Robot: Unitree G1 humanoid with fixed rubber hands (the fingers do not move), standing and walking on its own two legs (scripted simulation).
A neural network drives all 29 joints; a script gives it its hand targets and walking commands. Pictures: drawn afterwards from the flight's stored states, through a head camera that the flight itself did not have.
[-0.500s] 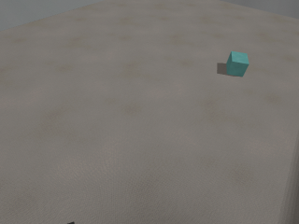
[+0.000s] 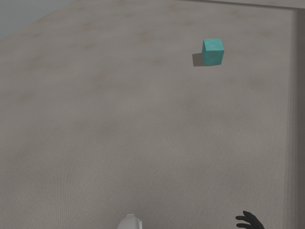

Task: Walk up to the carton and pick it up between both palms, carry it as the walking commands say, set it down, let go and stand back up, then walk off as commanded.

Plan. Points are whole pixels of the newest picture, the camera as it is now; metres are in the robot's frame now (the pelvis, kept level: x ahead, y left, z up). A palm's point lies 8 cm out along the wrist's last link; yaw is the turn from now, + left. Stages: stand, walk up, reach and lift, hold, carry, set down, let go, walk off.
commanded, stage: walk up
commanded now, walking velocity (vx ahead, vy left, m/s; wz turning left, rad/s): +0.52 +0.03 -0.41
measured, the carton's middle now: (212, 51) +1.96 -0.52 -0.69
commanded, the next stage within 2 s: none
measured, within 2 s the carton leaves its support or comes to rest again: neither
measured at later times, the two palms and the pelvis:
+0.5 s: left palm (101, 158) +0.39 +0.25 -0.14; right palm out of the picture +0.16 -0.22 -0.10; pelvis +0.26 +0.03 +0.00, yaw -8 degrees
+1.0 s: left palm (127, 132) +0.48 +0.16 -0.11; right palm (259, 127) +0.51 -0.35 -0.14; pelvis +0.47 -0.10 +0.00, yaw -10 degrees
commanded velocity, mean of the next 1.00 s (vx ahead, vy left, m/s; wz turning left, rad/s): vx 0.49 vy -0.08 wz -0.20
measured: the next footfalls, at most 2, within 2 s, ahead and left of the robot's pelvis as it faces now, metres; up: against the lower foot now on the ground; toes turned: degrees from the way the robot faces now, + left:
left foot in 0.20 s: +0.30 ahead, +0.14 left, +0.00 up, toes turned +3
right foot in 0.74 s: +0.47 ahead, -0.20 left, +0.00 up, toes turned -17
